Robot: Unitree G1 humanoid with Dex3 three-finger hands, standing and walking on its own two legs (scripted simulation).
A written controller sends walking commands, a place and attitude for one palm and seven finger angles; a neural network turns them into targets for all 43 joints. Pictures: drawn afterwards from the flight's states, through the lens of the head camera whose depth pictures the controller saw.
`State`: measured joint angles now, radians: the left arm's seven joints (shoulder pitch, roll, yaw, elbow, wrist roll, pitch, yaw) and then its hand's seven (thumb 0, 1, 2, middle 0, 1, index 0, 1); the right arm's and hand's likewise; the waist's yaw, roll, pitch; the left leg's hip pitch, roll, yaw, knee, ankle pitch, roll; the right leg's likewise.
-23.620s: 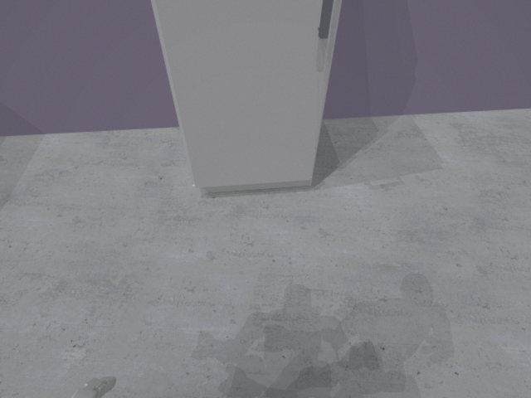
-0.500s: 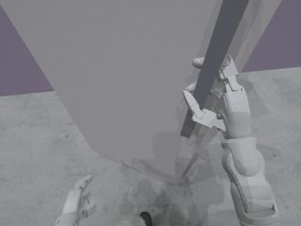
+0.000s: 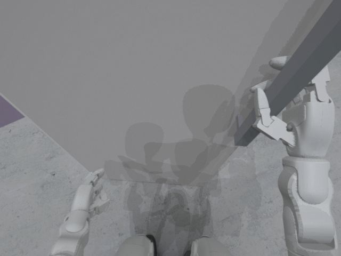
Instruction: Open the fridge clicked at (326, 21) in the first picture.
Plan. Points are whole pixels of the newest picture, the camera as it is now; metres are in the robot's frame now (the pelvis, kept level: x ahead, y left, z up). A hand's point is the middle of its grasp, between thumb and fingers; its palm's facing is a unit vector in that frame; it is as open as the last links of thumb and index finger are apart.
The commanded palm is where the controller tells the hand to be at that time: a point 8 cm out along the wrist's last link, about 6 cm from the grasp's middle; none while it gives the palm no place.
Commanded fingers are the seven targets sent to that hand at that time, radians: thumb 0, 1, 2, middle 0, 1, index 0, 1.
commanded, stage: walk backward, drawing the door open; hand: right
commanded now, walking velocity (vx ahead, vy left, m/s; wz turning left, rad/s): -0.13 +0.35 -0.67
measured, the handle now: (285, 69) +0.38 -0.10 +0.24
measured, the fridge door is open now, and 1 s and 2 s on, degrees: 37 66 67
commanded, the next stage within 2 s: stop walking and hold the door back in 0.94 s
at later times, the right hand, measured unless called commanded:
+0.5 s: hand (248, 180) +0.23 -0.06 +0.19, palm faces +0.55 +0.81 -0.22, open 6.9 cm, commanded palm +0.17 -0.08 +0.20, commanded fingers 0.00 -0.90 -0.90 0.45 1.40 0.45 1.40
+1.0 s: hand out of the picture +0.10 +0.01 +0.19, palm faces +0.75 +0.63 -0.22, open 6.6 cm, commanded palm +0.04 +0.00 +0.19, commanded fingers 0.00 -0.90 -0.90 0.45 1.40 0.45 1.40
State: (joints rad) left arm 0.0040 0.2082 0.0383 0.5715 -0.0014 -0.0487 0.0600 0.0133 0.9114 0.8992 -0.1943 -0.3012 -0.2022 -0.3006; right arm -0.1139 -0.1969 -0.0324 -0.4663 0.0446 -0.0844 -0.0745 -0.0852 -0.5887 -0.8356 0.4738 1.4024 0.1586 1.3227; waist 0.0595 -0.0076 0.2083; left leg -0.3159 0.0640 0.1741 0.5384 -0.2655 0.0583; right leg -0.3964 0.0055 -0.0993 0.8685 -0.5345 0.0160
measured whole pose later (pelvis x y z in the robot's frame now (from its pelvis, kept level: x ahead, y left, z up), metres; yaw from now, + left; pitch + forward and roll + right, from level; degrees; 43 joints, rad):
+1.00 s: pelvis -0.02 +0.35 +0.01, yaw -34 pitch +1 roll +5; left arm 0.15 0.11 -0.03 0.61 -0.01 -0.11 0.04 0.01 0.90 0.90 -0.20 -0.30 -0.21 -0.30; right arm 0.05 -0.35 -0.25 -0.43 0.09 -0.06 -0.09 -0.12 -0.59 -0.83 0.46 1.40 0.27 1.35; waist -0.02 -0.05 0.12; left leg -0.36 -0.01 0.01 0.77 -0.42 -0.07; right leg -0.33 -0.12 0.09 0.48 -0.17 0.04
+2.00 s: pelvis -0.12 +0.46 +0.00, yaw -43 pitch -2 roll +0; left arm 0.24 0.28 -0.02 0.77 -0.04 -0.06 0.12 0.01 0.91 0.90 -0.20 -0.30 -0.21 -0.30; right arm -0.90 -0.35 -0.20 0.90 0.03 -0.15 -0.05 -0.12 -0.62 -0.75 0.46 1.40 0.45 1.40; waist 0.03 -0.02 0.09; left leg -0.24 0.03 0.07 0.54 -0.26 0.01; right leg -0.40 -0.03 -0.04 0.84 -0.44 0.00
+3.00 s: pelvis -0.08 +0.43 +0.00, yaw -42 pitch +2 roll +0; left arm 0.31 0.28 0.03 0.73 -0.03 -0.06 0.04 0.01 0.91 0.90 -0.20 -0.30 -0.21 -0.30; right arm -0.70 -0.45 -0.35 0.68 0.02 -0.02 0.00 -0.01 0.55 -0.20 0.27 1.16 0.26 1.15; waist 0.06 -0.02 0.00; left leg -0.23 0.01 0.05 0.45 -0.26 0.01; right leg -0.28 -0.08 -0.08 0.46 -0.21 0.02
